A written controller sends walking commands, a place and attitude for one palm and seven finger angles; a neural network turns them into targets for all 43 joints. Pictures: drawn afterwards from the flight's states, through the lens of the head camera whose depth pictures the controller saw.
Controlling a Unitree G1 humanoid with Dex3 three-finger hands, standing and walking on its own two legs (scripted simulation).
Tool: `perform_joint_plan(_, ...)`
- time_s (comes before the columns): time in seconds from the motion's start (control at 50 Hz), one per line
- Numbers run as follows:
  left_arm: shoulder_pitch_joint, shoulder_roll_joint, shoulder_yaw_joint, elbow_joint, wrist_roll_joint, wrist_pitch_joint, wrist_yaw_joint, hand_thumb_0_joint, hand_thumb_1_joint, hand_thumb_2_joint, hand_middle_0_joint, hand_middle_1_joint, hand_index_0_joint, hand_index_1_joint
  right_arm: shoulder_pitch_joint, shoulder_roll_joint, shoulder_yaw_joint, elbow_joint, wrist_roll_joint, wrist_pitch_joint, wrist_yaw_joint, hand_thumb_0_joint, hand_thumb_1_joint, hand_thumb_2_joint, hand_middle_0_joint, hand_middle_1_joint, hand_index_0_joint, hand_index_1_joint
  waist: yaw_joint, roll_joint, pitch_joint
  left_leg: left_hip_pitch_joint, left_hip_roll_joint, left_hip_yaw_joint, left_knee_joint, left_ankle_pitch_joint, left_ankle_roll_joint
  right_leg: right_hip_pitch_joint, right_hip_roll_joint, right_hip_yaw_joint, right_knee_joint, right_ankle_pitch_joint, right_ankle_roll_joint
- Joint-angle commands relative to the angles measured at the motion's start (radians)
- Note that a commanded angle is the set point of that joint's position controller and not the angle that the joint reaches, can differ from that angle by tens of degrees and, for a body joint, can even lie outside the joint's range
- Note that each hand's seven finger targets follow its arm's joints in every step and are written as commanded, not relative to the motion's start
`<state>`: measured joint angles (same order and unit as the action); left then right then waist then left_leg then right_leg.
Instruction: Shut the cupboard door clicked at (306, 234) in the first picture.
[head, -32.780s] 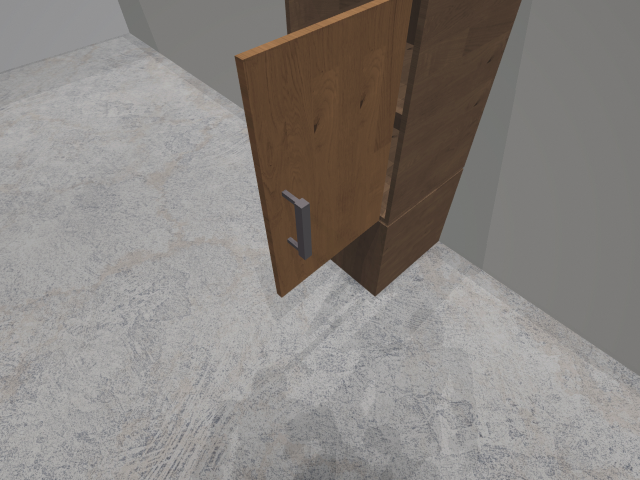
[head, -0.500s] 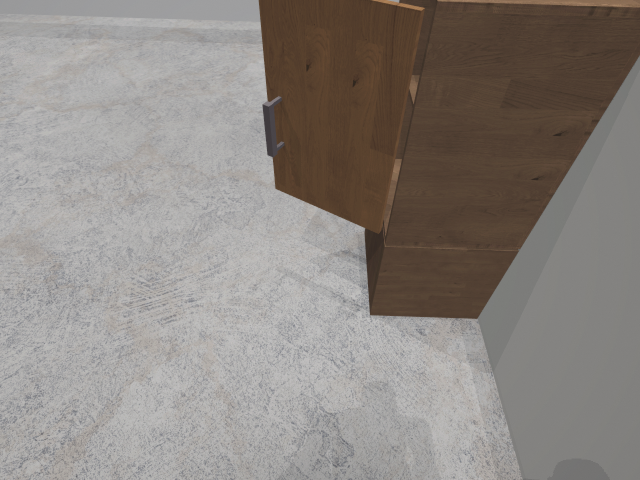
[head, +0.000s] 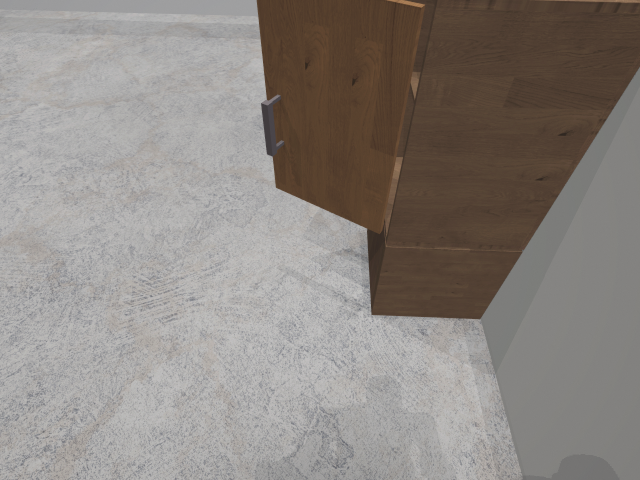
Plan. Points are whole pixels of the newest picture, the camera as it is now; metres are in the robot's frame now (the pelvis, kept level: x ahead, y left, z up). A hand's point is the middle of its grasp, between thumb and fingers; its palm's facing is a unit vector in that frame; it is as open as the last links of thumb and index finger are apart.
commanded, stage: walk to a spot facing it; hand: left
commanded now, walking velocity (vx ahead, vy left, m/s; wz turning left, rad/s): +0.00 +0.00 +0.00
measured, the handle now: (274, 125) +0.96 +0.18 -0.10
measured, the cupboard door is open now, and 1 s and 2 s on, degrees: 60 60 60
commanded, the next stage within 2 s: none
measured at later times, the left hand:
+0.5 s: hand out of the picture +0.01 +0.22 -0.21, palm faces +0.22 -0.95 -0.23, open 7.4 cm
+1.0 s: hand out of the picture -0.01 +0.19 -0.17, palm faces +0.49 -0.82 -0.29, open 7.4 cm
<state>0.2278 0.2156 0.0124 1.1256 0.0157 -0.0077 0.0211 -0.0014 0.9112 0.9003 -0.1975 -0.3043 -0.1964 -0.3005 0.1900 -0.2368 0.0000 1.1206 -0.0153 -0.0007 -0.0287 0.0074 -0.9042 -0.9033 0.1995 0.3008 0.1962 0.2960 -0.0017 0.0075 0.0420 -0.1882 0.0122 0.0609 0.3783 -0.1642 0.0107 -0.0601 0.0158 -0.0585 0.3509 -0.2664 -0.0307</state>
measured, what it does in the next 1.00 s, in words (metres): steps on the spot, turning left: right foot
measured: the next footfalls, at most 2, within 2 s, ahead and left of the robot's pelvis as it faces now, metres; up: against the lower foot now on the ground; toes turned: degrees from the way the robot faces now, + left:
right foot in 0.80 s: +0.10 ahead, -0.13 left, +0.00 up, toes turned +23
left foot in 1.10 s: -0.02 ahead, +0.11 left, +0.00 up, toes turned +41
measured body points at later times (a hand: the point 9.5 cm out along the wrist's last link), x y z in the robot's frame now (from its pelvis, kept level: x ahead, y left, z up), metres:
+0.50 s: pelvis +0.00 +0.02 -0.03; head +0.05 +0.04 +0.42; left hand +0.00 +0.27 -0.19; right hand +0.09 -0.21 -0.17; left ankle +0.02 +0.12 -0.75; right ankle -0.04 -0.11 -0.70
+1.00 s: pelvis +0.03 -0.02 -0.01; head +0.09 +0.00 +0.43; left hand -0.04 +0.23 -0.15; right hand +0.24 -0.22 -0.15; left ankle -0.05 +0.08 -0.69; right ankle +0.06 -0.15 -0.75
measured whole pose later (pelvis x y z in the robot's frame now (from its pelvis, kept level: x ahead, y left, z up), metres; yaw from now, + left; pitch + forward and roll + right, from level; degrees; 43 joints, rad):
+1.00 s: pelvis +0.03 -0.02 -0.01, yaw +32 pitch +1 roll +2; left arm 0.20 0.21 0.05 0.86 0.04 0.02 0.03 0.00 0.91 0.90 -0.20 -0.30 -0.20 -0.30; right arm 0.16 -0.27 -0.09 0.89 -0.02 0.07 0.02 0.01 -0.91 -0.90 0.20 0.30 0.19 0.30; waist -0.03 0.00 0.12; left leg -0.47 0.00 0.03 0.97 -0.45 -0.05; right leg -0.23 -0.11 -0.12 0.56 -0.35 0.02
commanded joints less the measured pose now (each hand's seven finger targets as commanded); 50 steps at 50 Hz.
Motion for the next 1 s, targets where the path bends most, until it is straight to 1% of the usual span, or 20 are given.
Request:
perform_joint_plan(0.0, 0.038, 0.155, 0.030, -0.029, -0.003, -0.018, 0.007, 0.000, 0.900, 0.900, -0.200, -0.300, -0.200, -0.300, 0.013, -0.147, -0.026, -0.041, 0.002, -0.011, -0.007, 0.000, -0.900, -0.900, 0.200, 0.300, 0.200, 0.300, -0.003, -0.009, -0.024, 0.083, 0.106, -0.120, -0.039, 0.173, 0.021, -0.070, -0.133, 0.111, -0.085, 0.209, -0.018)
perform_joint_plan(0.14, 0.072, 0.123, 0.039, -0.051, -0.005, 0.010, 0.020, 0.000, 0.900, 0.900, -0.200, -0.300, -0.200, -0.300, 0.037, -0.075, -0.019, -0.059, 0.000, 0.016, -0.001, 0.000, -0.900, -0.900, 0.200, 0.300, 0.200, 0.300, 0.006, -0.033, 0.001, -0.037, 0.075, -0.109, 0.060, 0.202, 0.002, -0.034, -0.179, 0.065, 0.006, 0.278, -0.016)
perform_joint_plan(0.18, 0.078, 0.150, 0.057, -0.075, -0.002, 0.017, 0.021, 0.000, 0.900, 0.900, -0.200, -0.300, -0.200, -0.300, 0.027, -0.070, -0.029, -0.084, -0.002, 0.025, 0.003, 0.000, -0.900, -0.900, 0.200, 0.300, 0.200, 0.300, 0.016, -0.090, 0.005, -0.114, 0.036, -0.076, 0.172, 0.131, -0.010, -0.018, -0.245, 0.086, 0.009, 0.327, -0.060)
perform_joint_plan(0.26, 0.051, 0.165, 0.078, -0.136, 0.017, 0.017, 0.026, 0.000, 0.900, 0.900, -0.200, -0.300, -0.200, -0.300, -0.019, -0.058, -0.058, -0.153, -0.002, 0.046, 0.011, 0.000, -0.900, -0.900, 0.200, 0.300, 0.200, 0.300, 0.021, -0.144, 0.061, -0.290, 0.035, -0.047, 0.557, -0.346, -0.027, -0.021, -0.408, 0.114, 0.020, 0.571, -0.195)
perform_joint_plan(0.3, 0.018, 0.180, 0.091, -0.165, 0.020, 0.015, 0.026, 0.000, 0.900, 0.900, -0.200, -0.300, -0.200, -0.300, -0.014, -0.045, -0.058, -0.181, 0.003, 0.047, 0.020, 0.000, -0.900, -0.900, 0.200, 0.300, 0.200, 0.300, 0.002, -0.113, 0.067, -0.280, 0.064, -0.047, 0.486, -0.351, -0.030, -0.019, -0.406, 0.056, 0.079, 0.622, -0.169)
perform_joint_plan(0.36, 0.022, 0.191, 0.097, -0.193, 0.007, 0.015, 0.018, 0.000, 0.900, 0.900, -0.200, -0.300, -0.200, -0.300, 0.059, -0.043, -0.059, -0.183, -0.008, 0.042, 0.031, 0.000, -0.900, -0.900, 0.200, 0.300, 0.200, 0.300, -0.029, -0.086, 0.004, -0.096, 0.020, 0.035, 0.237, -0.090, -0.020, -0.075, -0.328, -0.064, 0.250, 0.591, -0.064)
perform_joint_plan(0.38, 0.029, 0.174, 0.095, -0.207, 0.001, 0.019, 0.015, 0.000, 0.900, 0.900, -0.200, -0.300, -0.200, -0.300, 0.133, -0.087, -0.070, -0.175, -0.013, 0.035, 0.032, 0.000, -0.900, -0.900, 0.200, 0.300, 0.200, 0.300, -0.061, 0.036, -0.046, 0.034, 0.080, -0.080, 0.125, 0.187, 0.025, -0.184, -0.267, -0.112, 0.409, 0.420, 0.000)
perform_joint_plan(0.4, 0.043, 0.112, 0.083, -0.238, -0.006, 0.023, 0.011, 0.000, 0.900, 0.900, -0.200, -0.300, -0.200, -0.300, 0.183, -0.181, -0.092, -0.179, -0.020, 0.028, 0.028, 0.000, -0.900, -0.900, 0.200, 0.300, 0.200, 0.300, -0.067, 0.300, -0.077, 0.124, 0.305, -0.424, 0.041, 0.542, 0.160, -0.373, -0.119, -0.139, 0.646, -0.131, 0.078)
perform_joint_plan(0.42, -0.013, 0.105, 0.074, -0.281, 0.003, 0.029, 0.014, 0.000, 0.900, 0.900, -0.200, -0.300, -0.200, -0.300, 0.220, -0.214, -0.100, -0.169, -0.017, 0.031, 0.019, 0.000, -0.900, -0.900, 0.200, 0.300, 0.200, 0.300, -0.088, 0.236, -0.105, 0.068, 0.390, -0.537, -0.051, 0.411, 0.229, -0.400, -0.077, -0.008, 0.775, -0.422, 0.062)
perform_joint_plan(0.44, -0.065, 0.101, 0.080, -0.286, 0.005, 0.042, 0.017, 0.000, 0.900, 0.900, -0.200, -0.300, -0.200, -0.300, 0.203, -0.211, -0.102, -0.176, -0.018, 0.029, 0.012, 0.000, -0.900, -0.900, 0.200, 0.300, 0.200, 0.300, -0.086, 0.187, -0.093, 0.017, 0.363, -0.552, -0.086, 0.176, 0.206, -0.443, -0.095, 0.061, 0.830, -0.360, 0.055)
perform_joint_plan(0.48, -0.078, 0.099, 0.088, -0.285, 0.009, 0.038, 0.006, 0.000, 0.900, 0.900, -0.200, -0.300, -0.200, -0.300, 0.103, -0.171, -0.090, -0.210, -0.020, 0.022, 0.004, 0.000, -0.900, -0.900, 0.200, 0.300, 0.200, 0.300, -0.046, 0.135, -0.033, -0.070, 0.285, -0.476, -0.107, -0.025, 0.166, -0.476, -0.111, 0.092, 0.827, -0.206, 0.063)
perform_joint_plan(0.54, -0.044, 0.086, 0.085, -0.279, 0.006, 0.033, -0.003, 0.000, 0.900, 0.900, -0.200, -0.300, -0.200, -0.300, 0.071, -0.162, -0.087, -0.227, -0.019, 0.013, 0.001, 0.000, -0.900, -0.900, 0.200, 0.300, 0.200, 0.300, -0.024, 0.081, -0.079, -0.035, 0.232, -0.402, -0.082, 0.047, 0.158, -0.444, -0.092, 0.077, 0.714, -0.157, 0.077)
perform_joint_plan(0.66, -0.034, 0.078, 0.077, -0.311, 0.005, 0.036, -0.001, 0.000, 0.900, 0.900, -0.200, -0.300, -0.200, -0.300, 0.039, -0.185, -0.107, -0.247, -0.022, 0.033, 0.013, 0.000, -0.900, -0.900, 0.200, 0.300, 0.200, 0.300, -0.021, 0.146, -0.079, -0.094, 0.175, -0.410, -0.061, 0.020, 0.144, -0.315, -0.029, 0.035, 0.447, -0.169, 0.081)
perform_joint_plan(0.72, 0.069, 0.104, 0.087, -0.299, 0.003, 0.028, 0.003, 0.000, 0.900, 0.900, -0.200, -0.300, -0.200, -0.300, -0.019, -0.172, -0.116, -0.279, -0.013, 0.042, 0.020, 0.000, -0.900, -0.900, 0.200, 0.300, 0.200, 0.300, 0.031, 0.145, -0.097, -0.217, 0.105, -0.390, 0.002, -0.045, 0.095, -0.103, -0.003, 0.013, 0.189, -0.039, 0.074)
perform_joint_plan(0.74, 0.106, 0.144, 0.096, -0.296, 0.008, 0.021, 0.007, 0.000, 0.900, 0.900, -0.200, -0.300, -0.200, -0.300, -0.030, -0.140, -0.115, -0.291, -0.005, 0.044, 0.025, 0.000, -0.900, -0.900, 0.200, 0.300, 0.200, 0.300, 0.050, 0.072, -0.097, -0.310, 0.043, -0.353, 0.076, -0.141, 0.048, -0.003, -0.069, 0.073, 0.046, -0.033, 0.052)
perform_joint_plan(0.76, 0.108, 0.234, 0.114, -0.311, 0.025, 0.012, 0.015, 0.000, 0.900, 0.900, -0.200, -0.300, -0.200, -0.300, -0.014, -0.077, -0.110, -0.310, 0.002, 0.045, 0.031, 0.000, -0.900, -0.900, 0.200, 0.300, 0.200, 0.300, 0.054, -0.184, -0.079, -0.471, -0.082, -0.211, 0.321, -0.309, -0.027, 0.046, -0.321, 0.376, -0.115, -0.193, -0.042)
perform_joint_plan(0.78, 0.037, 0.268, 0.109, -0.330, 0.024, 0.016, 0.018, 0.000, 0.900, 0.900, -0.200, -0.300, -0.200, -0.300, -0.024, -0.078, -0.113, -0.321, -0.008, 0.045, 0.036, 0.000, -0.900, -0.900, 0.200, 0.300, 0.200, 0.300, 0.041, -0.236, -0.035, -0.458, -0.099, -0.131, 0.618, -0.408, -0.047, -0.114, -0.506, 0.476, -0.167, -0.171, -0.136)
perform_joint_plan(0.8, -0.015, 0.237, 0.108, -0.348, 0.018, 0.014, 0.023, 0.000, 0.900, 0.900, -0.200, -0.300, -0.200, -0.300, -0.005, -0.095, -0.119, -0.324, -0.014, 0.054, 0.040, 0.000, -0.900, -0.900, 0.200, 0.300, 0.200, 0.300, 0.003, -0.155, -0.036, -0.414, -0.059, -0.151, 0.770, -0.386, -0.040, -0.198, -0.489, 0.426, -0.130, -0.101, -0.162)
perform_joint_plan(0.86, -0.090, 0.162, 0.086, -0.354, 0.019, 0.001, 0.020, 0.000, 0.900, 0.900, -0.200, -0.300, -0.200, -0.300, 0.002, -0.074, -0.108, -0.301, -0.007, 0.055, 0.055, 0.000, -0.900, -0.900, 0.200, 0.300, 0.200, 0.300, -0.043, -0.202, -0.005, -0.404, 0.002, -0.095, 0.823, -0.282, -0.065, -0.153, -0.342, 0.133, 0.018, 0.349, -0.118)
perform_joint_plan(0.98, 0.062, 0.225, 0.107, -0.309, 0.022, 0.004, 0.017, 0.000, 0.900, 0.900, -0.200, -0.300, -0.200, -0.300, -0.104, -0.048, -0.077, -0.339, 0.003, 0.045, 0.063, 0.000, -0.900, -0.900, 0.200, 0.300, 0.200, 0.300, 0.040, -0.225, -0.064, -0.272, -0.018, 0.023, 0.413, -0.290, -0.056, 0.025, -0.350, 0.028, 0.137, 0.657, -0.081)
